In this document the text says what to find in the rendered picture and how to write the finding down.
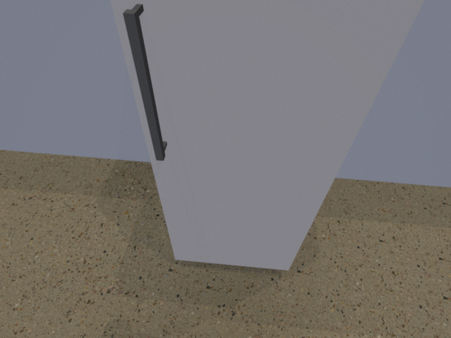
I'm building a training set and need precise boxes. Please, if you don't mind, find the fridge door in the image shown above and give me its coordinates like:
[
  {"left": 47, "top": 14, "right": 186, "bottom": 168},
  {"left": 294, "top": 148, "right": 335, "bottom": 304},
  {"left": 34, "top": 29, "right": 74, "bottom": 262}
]
[{"left": 111, "top": 0, "right": 424, "bottom": 270}]

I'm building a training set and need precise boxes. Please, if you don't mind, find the handle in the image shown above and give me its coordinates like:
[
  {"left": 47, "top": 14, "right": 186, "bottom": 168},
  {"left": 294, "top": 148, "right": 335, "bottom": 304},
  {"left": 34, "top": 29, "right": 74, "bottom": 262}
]
[{"left": 123, "top": 4, "right": 167, "bottom": 161}]

